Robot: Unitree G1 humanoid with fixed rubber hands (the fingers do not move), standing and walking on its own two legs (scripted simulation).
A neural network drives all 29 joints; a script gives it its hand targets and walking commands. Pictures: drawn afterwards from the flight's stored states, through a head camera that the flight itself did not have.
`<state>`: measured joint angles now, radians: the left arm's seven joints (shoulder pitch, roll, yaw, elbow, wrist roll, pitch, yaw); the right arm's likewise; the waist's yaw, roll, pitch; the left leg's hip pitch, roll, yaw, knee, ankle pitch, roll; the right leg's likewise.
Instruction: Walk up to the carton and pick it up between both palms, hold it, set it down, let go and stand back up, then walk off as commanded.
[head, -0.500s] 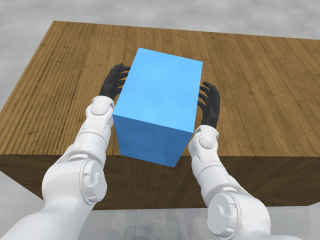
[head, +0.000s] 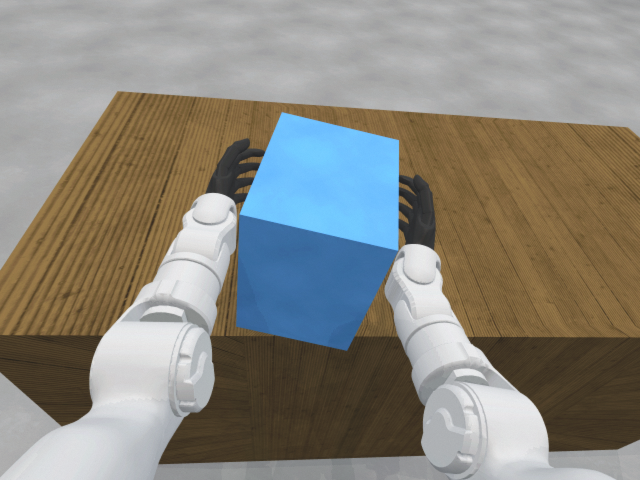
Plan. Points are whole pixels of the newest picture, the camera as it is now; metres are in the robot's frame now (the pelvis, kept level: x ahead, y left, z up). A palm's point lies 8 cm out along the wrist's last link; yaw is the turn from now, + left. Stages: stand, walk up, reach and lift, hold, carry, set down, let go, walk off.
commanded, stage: reach and lift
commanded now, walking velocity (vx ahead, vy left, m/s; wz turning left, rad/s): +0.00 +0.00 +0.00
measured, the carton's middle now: (315, 235) +0.43 +0.00 +0.09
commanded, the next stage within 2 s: hold in 1.84 s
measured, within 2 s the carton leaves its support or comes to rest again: neither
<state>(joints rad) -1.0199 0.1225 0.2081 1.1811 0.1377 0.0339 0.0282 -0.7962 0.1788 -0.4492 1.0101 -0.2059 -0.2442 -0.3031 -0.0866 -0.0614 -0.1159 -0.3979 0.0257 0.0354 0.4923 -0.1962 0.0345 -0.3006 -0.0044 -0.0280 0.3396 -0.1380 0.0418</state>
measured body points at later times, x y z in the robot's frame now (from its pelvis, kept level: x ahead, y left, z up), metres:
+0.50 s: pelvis -0.01 +0.00 +0.00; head -0.03 +0.05 +0.45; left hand +0.44 +0.14 +0.19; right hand +0.41 -0.12 +0.19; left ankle +0.03 +0.09 -0.74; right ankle +0.02 -0.15 -0.74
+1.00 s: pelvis -0.03 +0.00 +0.00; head -0.06 +0.02 +0.45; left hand +0.41 +0.12 +0.22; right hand +0.40 -0.13 +0.22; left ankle +0.03 +0.09 -0.74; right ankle +0.02 -0.15 -0.74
